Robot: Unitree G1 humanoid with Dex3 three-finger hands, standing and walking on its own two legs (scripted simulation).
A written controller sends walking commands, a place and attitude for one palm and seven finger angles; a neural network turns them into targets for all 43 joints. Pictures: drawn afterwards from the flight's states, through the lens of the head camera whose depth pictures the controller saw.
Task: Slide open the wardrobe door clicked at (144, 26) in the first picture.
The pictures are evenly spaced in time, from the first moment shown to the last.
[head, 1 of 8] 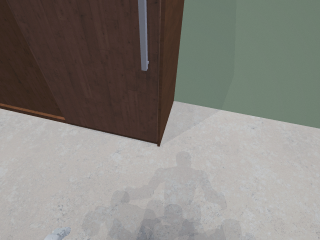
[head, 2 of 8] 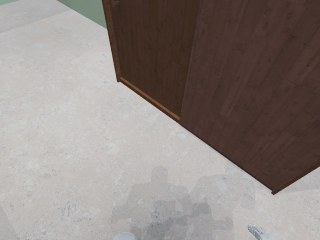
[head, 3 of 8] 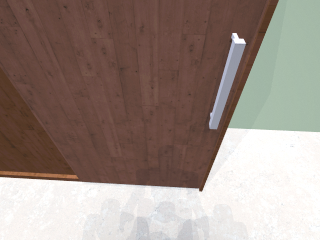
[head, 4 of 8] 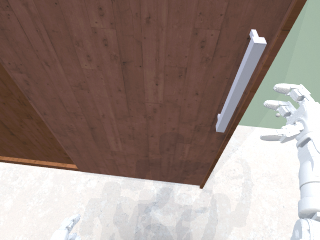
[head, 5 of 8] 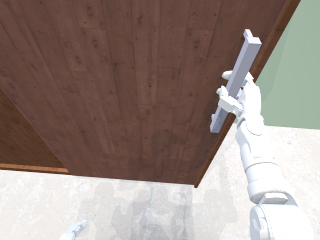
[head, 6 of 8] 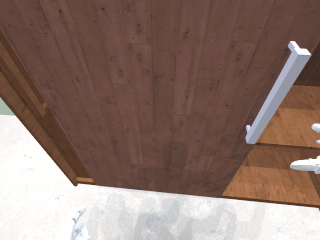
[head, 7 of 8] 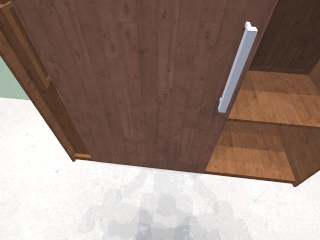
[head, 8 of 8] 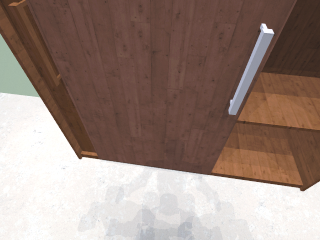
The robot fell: no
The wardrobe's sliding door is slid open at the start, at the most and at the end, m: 0.00 0.60 0.60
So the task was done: yes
